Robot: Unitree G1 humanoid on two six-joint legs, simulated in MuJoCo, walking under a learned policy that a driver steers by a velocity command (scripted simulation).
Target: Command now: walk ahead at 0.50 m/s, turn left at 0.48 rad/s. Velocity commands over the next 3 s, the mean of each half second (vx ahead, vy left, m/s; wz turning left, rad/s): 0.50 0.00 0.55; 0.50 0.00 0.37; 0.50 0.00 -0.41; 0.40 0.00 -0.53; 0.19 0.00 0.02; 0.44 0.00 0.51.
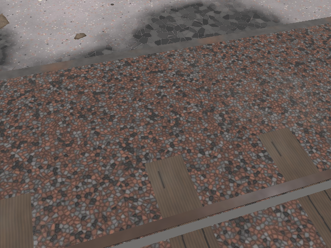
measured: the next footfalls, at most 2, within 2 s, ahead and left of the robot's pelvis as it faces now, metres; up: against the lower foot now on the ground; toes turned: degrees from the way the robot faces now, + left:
right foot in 0.22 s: +0.32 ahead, -0.12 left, +0.00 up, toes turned +11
left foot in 0.76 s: +0.51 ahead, +0.17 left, +0.00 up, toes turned +32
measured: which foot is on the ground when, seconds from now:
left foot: down 0.00-0.22, up 0.24-0.74, down 0.76-1.00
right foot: up 0.00-0.20, down 0.22-0.78, up 0.80-1.00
